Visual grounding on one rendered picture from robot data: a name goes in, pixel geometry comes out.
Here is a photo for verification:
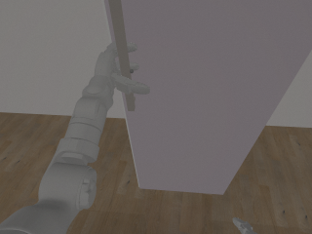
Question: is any fridge door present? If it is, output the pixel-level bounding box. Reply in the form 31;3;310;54
103;0;312;195

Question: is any robot right hand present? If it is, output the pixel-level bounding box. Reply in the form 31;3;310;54
232;217;257;234

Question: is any robot left forearm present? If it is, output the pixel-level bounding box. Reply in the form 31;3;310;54
38;75;114;200

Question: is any robot left hand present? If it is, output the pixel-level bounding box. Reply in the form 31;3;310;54
94;41;150;95

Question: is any robot left upper arm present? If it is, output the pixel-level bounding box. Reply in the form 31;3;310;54
0;162;97;234

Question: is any handle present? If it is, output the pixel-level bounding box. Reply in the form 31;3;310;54
108;0;136;111

